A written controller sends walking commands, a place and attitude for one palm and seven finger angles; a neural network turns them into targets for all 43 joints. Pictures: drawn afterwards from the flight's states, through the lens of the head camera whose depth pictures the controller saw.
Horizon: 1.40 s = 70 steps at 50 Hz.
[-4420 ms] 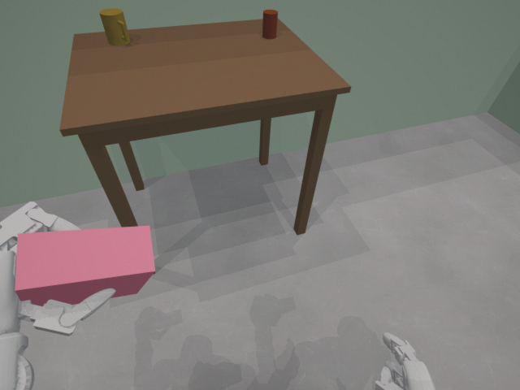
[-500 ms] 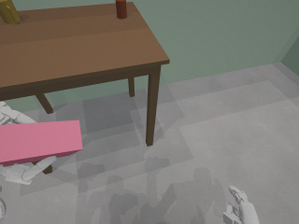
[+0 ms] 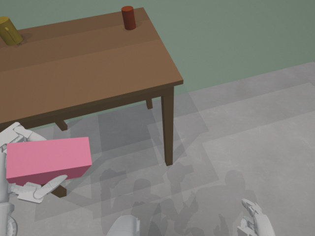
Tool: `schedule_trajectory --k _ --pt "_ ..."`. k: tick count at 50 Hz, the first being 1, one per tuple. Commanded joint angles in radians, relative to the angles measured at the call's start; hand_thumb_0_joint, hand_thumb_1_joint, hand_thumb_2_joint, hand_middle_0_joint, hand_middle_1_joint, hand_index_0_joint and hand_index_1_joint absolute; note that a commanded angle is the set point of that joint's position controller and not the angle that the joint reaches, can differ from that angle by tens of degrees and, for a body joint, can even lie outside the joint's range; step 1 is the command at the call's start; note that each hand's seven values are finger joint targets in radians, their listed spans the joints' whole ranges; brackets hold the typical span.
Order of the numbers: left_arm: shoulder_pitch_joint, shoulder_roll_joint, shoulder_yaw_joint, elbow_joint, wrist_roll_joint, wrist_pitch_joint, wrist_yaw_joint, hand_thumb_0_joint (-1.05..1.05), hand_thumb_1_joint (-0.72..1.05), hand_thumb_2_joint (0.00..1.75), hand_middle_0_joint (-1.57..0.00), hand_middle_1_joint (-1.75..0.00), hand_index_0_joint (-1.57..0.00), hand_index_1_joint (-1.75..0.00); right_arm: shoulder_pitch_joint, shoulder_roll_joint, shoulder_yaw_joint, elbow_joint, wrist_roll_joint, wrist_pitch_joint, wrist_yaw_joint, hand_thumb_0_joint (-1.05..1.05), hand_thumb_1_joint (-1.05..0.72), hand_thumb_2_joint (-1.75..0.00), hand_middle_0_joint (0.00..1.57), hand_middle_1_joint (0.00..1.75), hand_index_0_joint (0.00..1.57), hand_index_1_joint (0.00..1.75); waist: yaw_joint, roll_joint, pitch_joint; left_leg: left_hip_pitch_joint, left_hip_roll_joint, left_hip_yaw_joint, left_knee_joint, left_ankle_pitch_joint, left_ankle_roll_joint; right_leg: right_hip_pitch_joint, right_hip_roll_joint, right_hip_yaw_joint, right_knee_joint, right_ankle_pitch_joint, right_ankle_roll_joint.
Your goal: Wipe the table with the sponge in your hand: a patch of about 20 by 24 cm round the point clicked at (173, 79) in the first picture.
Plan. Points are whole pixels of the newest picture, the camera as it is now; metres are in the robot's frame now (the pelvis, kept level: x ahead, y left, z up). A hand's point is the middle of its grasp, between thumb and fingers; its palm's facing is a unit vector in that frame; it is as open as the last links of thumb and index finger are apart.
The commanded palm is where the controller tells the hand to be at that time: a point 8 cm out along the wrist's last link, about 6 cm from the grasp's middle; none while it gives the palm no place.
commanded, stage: take the last steps up to it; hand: left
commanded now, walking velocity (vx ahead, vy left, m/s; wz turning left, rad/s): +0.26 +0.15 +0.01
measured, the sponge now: (62, 161) +0.24 +0.19 +0.13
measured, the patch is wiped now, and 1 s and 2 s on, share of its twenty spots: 0.00 0.00 0.00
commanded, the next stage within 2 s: come to a stop and stand still in 0.48 s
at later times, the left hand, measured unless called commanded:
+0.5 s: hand (34, 111) +0.33 +0.27 +0.18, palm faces +0.35 -0.82 -0.44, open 9.6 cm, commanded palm +0.27 +0.32 +0.18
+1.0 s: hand (25, 100) +0.36 +0.30 +0.18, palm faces +0.35 -0.83 -0.43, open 9.6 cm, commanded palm +0.30 +0.35 +0.18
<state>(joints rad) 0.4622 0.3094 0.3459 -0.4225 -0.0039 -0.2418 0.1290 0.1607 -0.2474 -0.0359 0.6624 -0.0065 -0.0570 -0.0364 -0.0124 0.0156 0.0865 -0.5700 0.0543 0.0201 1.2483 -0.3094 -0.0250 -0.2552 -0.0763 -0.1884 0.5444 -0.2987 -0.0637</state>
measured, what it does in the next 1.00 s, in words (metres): walks ahead: left foot, then right foot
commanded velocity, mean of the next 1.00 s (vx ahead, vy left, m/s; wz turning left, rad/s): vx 0.06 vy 0.07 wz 0.01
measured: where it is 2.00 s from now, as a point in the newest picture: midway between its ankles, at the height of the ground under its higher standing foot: outside the picture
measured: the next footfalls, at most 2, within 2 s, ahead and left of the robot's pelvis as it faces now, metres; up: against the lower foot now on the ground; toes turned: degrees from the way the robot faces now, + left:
left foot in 0.26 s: +0.17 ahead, +0.17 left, +0.00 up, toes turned +7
right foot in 0.54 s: +0.17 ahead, -0.05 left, +0.00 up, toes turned -11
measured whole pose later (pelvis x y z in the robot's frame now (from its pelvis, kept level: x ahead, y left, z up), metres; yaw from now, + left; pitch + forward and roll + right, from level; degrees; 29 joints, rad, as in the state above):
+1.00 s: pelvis +0.13 +0.07 -0.01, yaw -2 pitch -1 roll +1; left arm 0.49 0.44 0.40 -0.63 -0.02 -0.23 0.17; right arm 0.15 -0.19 -0.04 0.54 -0.01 -0.04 -0.07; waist 0.00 -0.09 0.11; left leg -0.29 0.04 0.10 0.54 -0.23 0.00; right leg -0.34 -0.06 -0.07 0.81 -0.51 0.01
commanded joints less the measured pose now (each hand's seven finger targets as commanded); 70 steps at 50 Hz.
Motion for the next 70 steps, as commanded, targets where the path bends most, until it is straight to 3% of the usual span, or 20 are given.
schedule_trajectory --k 1,10,11,13,16,20,26,27,29,31,34,41,44,46,47,49,53,61,66,70 --pt "-0.007 0.287 0.195 -0.326 -0.017 -0.103 0.040 0.00 0.10 1.30 -1.20 -1.60 -1.20 -1.60 -0.053 -0.043 -0.023 -0.176 -0.002 -0.045 -0.002 0.00 -0.90 -0.90 0.20 0.30 0.20 0.30 0.014 -0.091 -0.170 -0.030 0.048 0.046 -0.285 0.078 -0.005 0.186 -0.238 0.167 -0.198 0.566 -0.056" --pt "0.016 0.220 0.166 -0.285 -0.029 -0.062 0.063 0.00 0.10 1.30 -1.20 -1.60 -1.20 -1.60 0.008 -0.042 -0.049 -0.231 0.011 -0.048 -0.024 0.00 -0.90 -0.90 0.20 0.30 0.20 0.30 0.004 -0.132 -0.236 0.400 -0.030 0.191 -0.826 0.182 0.024 0.162 -0.174 0.133 0.019 0.458 -0.001" --pt "-0.017 0.225 0.160 -0.275 -0.030 -0.067 0.062 0.00 0.10 1.30 -1.20 -1.60 -1.20 -1.60 0.019 -0.059 -0.056 -0.228 0.014 -0.048 -0.031 0.00 -0.90 -0.90 0.20 0.30 0.20 0.30 -0.013 -0.043 -0.248 0.514 0.003 0.143 -0.860 0.213 0.045 0.087 -0.132 0.108 0.152 0.384 0.027" --pt "-0.066 0.223 0.143 -0.278 -0.031 -0.081 0.059 0.00 0.10 1.30 -1.20 -1.60 -1.20 -1.60 0.015 -0.085 -0.059 -0.242 0.021 -0.052 -0.024 0.00 -0.90 -0.90 0.20 0.30 0.20 0.30 0.005 0.234 -0.253 0.649 0.325 -0.315 -0.893 0.479 0.229 -0.255 0.035 0.082 0.528 -0.360 0.077" --pt "-0.095 0.261 0.142 -0.219 -0.016 -0.071 0.045 0.00 0.10 1.30 -1.20 -1.60 -1.20 -1.60 -0.016 -0.069 -0.036 -0.195 0.014 -0.062 -0.026 0.00 -0.90 -0.90 0.20 0.30 0.20 0.30 0.005 0.188 -0.151 0.456 0.329 -0.302 -0.944 0.265 0.287 -0.337 -0.037 0.158 0.668 -0.275 0.083" --pt "-0.076 0.250 0.135 -0.419 -0.019 -0.076 0.040 0.00 0.10 1.30 -1.20 -1.60 -1.20 -1.60 -0.031 -0.058 -0.028 -0.190 0.018 -0.094 -0.014 0.00 -0.90 -0.90 0.20 0.30 0.20 0.30 0.029 0.234 -0.159 0.323 0.203 -0.061 -0.947 0.216 0.214 -0.174 -0.026 0.084 0.444 -0.135 0.094" --pt "-0.015 0.238 0.168 -0.321 -0.023 -0.048 0.056 0.00 0.10 1.30 -1.20 -1.60 -1.20 -1.60 -0.011 -0.051 -0.012 -0.170 0.010 -0.108 -0.020 0.00 -0.90 -0.90 0.20 0.30 0.20 0.30 0.024 0.131 -0.221 0.299 0.172 -0.005 -0.783 0.138 0.127 0.093 0.027 0.016 -0.031 -0.008 0.089" --pt "-0.019 0.240 0.173 -0.265 -0.018 -0.042 0.055 0.00 0.10 1.30 -1.20 -1.60 -1.20 -1.60 -0.009 -0.047 -0.015 -0.162 0.010 -0.097 -0.023 0.00 -0.90 -0.90 0.20 0.30 0.20 0.30 0.022 0.028 -0.216 0.241 0.127 0.038 -0.664 0.044 0.096 0.147 -0.035 0.102 -0.129 0.065 0.064" --pt "-0.019 0.251 0.182 -0.160 -0.028 -0.027 0.054 0.00 0.10 1.30 -1.20 -1.60 -1.20 -1.60 -0.017 -0.021 -0.007 -0.184 0.008 -0.077 -0.014 0.00 -0.90 -0.90 0.20 0.30 0.20 0.30 0.019 -0.339 -0.197 -0.070 -0.051 0.069 -0.233 -0.258 0.012 0.280 -0.393 0.647 -0.234 0.345 -0.115" --pt "-0.050 0.228 0.170 -0.124 -0.043 -0.025 0.043 0.00 0.10 1.30 -1.20 -1.60 -1.20 -1.60 -0.017 -0.051 -0.022 -0.163 0.015 -0.066 -0.002 0.00 -0.90 -0.90 0.20 0.30 0.20 0.30 0.000 -0.269 -0.145 -0.066 0.002 -0.059 -0.070 -0.175 -0.019 0.203 -0.379 0.526 -0.201 0.567 -0.116" --pt "-0.059 0.213 0.144 -0.141 -0.021 -0.045 0.042 0.00 0.10 1.30 -1.20 -1.60 -1.20 -1.60 -0.071 -0.011 0.021 -0.177 0.013 -0.037 -0.013 0.00 -0.90 -0.90 0.20 0.30 0.20 0.30 0.004 -0.186 -0.165 0.022 0.008 -0.001 -0.227 -0.140 -0.028 0.211 -0.269 0.230 -0.097 0.867 -0.051" --pt "0.005 0.245 0.155 -0.387 -0.013 -0.039 0.077 0.00 0.10 1.30 -1.20 -1.60 -1.20 -1.60 -0.070 -0.020 0.007 -0.243 -0.001 -0.036 -0.043 0.00 -0.90 -0.90 0.20 0.30 0.20 0.30 0.040 -0.171 -0.243 0.210 -0.047 0.105 -0.602 0.002 -0.014 0.250 -0.213 0.172 -0.066 0.826 -0.044" --pt "0.024 0.258 0.181 -0.453 -0.026 -0.025 0.085 0.00 0.10 1.30 -1.20 -1.60 -1.20 -1.60 -0.029 -0.035 -0.015 -0.253 0.003 -0.013 -0.051 0.00 -0.90 -0.90 0.20 0.30 0.20 0.30 0.002 -0.082 -0.296 0.411 -0.023 0.081 -0.823 0.280 -0.017 0.198 -0.148 0.134 0.038 0.608 0.017" --pt "0.019 0.264 0.181 -0.489 -0.030 -0.036 0.080 0.00 0.10 1.30 -1.20 -1.60 -1.20 -1.60 -0.025 -0.081 -0.032 -0.269 0.008 -0.015 -0.049 0.00 -0.90 -0.90 0.20 0.30 0.20 0.30 0.023 0.223 -0.287 0.560 0.244 -0.180 -0.847 0.850 0.080 -0.059 0.007 0.093 0.208 -0.075 0.094" --pt "0.050 0.262 0.184 -0.435 -0.025 -0.047 0.072 0.00 0.10 1.30 -1.20 -1.60 -1.20 -1.60 -0.002 -0.074 -0.036 -0.266 0.010 -0.025 -0.033 0.00 -0.90 -0.90 0.20 0.30 0.20 0.30 0.028 0.247 -0.258 0.541 0.324 -0.232 -0.883 0.929 0.151 -0.124 0.043 0.137 0.347 -0.339 0.083" --pt "0.040 0.257 0.189 -0.390 -0.025 -0.043 0.058 0.00 0.10 1.30 -1.20 -1.60 -1.20 -1.60 -0.016 -0.067 -0.029 -0.248 -0.007 -0.041 -0.022 0.00 -0.90 -0.90 0.20 0.30 0.20 0.30 0.017 0.304 -0.228 0.501 0.321 -0.207 -0.900 0.860 0.152 -0.169 0.038 0.168 0.442 -0.298 0.083" --pt "-0.019 0.182 0.098 -0.392 -0.028 -0.017 0.040 0.00 0.10 1.30 -1.20 -1.60 -1.20 -1.60 -0.001 -0.073 -0.024 -0.227 0.005 -0.064 0.014 0.00 -0.90 -0.90 0.20 0.30 0.20 0.30 0.003 0.253 -0.211 0.469 0.246 -0.075 -0.880 0.675 0.124 -0.120 0.069 0.123 0.306 -0.126 0.095" --pt "-0.034 0.202 0.105 -0.355 -0.037 0.028 0.041 0.00 0.10 1.30 -1.20 -1.60 -1.20 -1.60 -0.025 -0.062 0.003 -0.235 0.010 -0.067 0.003 0.00 -0.90 -0.90 0.20 0.30 0.20 0.30 0.010 0.198 -0.188 0.301 0.212 -0.061 -0.927 0.129 0.098 0.119 0.088 0.072 -0.076 -0.054 0.097" --pt "-0.044 0.254 0.142 -0.319 -0.053 0.045 0.041 0.00 0.10 1.30 -1.20 -1.60 -1.20 -1.60 -0.054 -0.033 0.004 -0.235 0.017 -0.052 -0.009 0.00 -0.90 -0.90 0.20 0.30 0.20 0.30 0.025 -0.209 -0.145 0.210 -0.024 0.008 -0.448 -0.116 -0.009 -0.006 -0.218 0.445 -0.305 0.094 -0.065" --pt "0.015 0.221 0.141 -0.257 -0.051 0.032 0.043 0.00 0.10 1.30 -1.20 -1.60 -1.20 -1.60 -0.073 0.001 0.037 -0.214 0.014 -0.034 -0.024 0.00 -0.90 -0.90 0.20 0.30 0.20 0.30 0.021 -0.142 -0.155 0.147 -0.011 -0.002 -0.414 -0.087 -0.014 0.094 -0.174 0.296 -0.222 0.360 -0.074"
